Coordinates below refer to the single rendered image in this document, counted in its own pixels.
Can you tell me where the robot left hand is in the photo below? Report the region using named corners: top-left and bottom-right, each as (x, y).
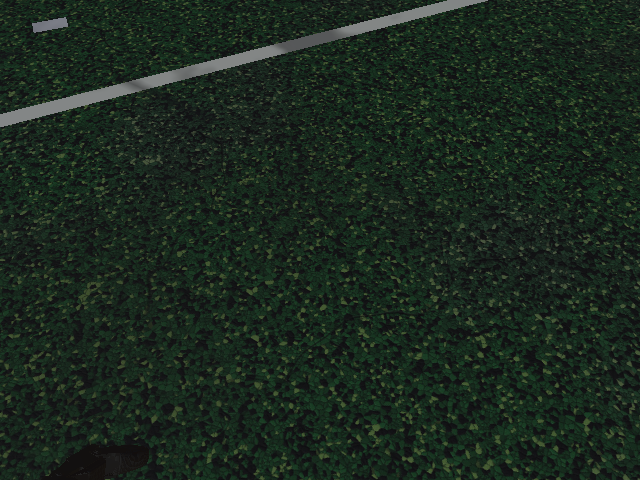
top-left (41, 444), bottom-right (149, 480)

